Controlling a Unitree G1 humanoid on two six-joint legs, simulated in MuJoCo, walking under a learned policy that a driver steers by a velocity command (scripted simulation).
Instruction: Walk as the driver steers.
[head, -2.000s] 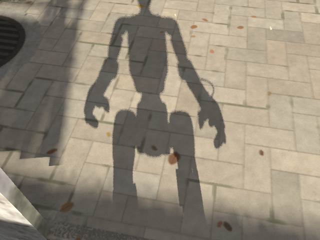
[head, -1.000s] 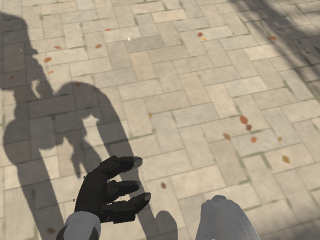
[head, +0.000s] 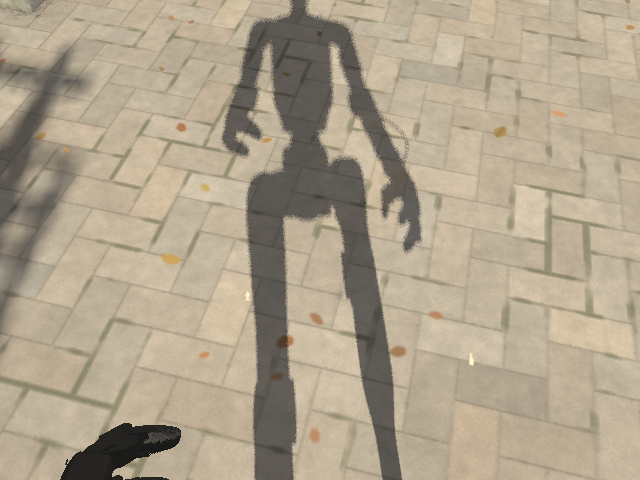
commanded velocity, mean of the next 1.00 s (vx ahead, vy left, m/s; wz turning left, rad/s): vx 0.45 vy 0.00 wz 0.43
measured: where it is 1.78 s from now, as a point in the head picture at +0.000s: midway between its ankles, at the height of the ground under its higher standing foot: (213, 409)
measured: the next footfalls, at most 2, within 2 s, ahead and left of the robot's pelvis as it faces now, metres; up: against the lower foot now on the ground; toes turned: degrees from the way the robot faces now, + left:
right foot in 0.12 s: +0.28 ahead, -0.14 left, +0.00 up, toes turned +5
left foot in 0.64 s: +0.46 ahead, +0.17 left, +0.00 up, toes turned +28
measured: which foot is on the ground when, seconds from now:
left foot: down 0.00-0.12, up 0.14-0.62, down 0.64-1.00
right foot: up 0.00-0.10, down 0.12-0.64, up 0.66-1.00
